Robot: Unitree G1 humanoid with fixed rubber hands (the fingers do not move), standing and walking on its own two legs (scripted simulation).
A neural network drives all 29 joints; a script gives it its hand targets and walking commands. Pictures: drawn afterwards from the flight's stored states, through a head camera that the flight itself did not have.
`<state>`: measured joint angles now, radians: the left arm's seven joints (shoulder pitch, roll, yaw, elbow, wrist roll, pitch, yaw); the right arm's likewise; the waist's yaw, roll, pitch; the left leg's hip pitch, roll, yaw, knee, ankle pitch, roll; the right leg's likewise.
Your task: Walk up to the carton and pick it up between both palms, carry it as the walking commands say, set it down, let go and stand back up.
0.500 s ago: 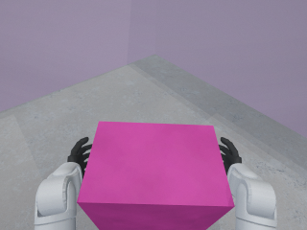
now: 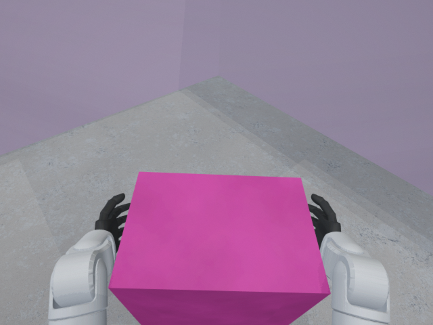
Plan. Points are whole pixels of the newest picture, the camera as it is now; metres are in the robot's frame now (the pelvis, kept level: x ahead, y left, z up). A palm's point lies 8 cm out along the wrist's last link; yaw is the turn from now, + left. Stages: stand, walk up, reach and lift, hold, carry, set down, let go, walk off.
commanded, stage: carry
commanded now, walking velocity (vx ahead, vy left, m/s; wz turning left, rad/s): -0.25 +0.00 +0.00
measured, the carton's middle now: (216, 260) +0.25 +0.00 +0.00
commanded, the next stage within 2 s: none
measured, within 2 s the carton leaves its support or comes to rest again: neither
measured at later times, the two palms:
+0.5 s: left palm (68, 305) +0.15 +0.21 +0.07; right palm (325, 303) +0.15 -0.16 +0.07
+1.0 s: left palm out of the picture -0.02 +0.18 +0.08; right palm out of the picture -0.02 -0.19 +0.07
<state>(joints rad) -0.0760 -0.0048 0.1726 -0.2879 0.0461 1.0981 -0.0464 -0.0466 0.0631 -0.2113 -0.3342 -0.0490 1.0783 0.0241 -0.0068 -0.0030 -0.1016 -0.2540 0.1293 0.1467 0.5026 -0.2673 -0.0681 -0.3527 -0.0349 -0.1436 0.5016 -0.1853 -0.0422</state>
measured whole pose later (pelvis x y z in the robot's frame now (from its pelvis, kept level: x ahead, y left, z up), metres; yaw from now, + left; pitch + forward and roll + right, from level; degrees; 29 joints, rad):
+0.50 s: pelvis -0.10 +0.02 -0.01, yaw +0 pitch +2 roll -1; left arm -0.06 -0.02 0.21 -0.43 0.02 1.16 -0.04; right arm -0.04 0.12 -0.24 -0.45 -0.02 1.12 0.02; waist 0.00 0.03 -0.02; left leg -0.45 0.13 0.15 0.59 -0.17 -0.01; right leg -0.55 -0.03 -0.09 1.00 -0.42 0.01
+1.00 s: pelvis -0.27 +0.01 +0.00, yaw +0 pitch +3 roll +4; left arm -0.03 -0.07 0.20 -0.44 0.05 1.11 -0.04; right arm -0.07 0.04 -0.23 -0.43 0.02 1.11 0.01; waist -0.03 -0.04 -0.02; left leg -0.31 0.00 0.08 0.81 -0.50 -0.04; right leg -0.49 -0.10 -0.08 0.46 -0.03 -0.04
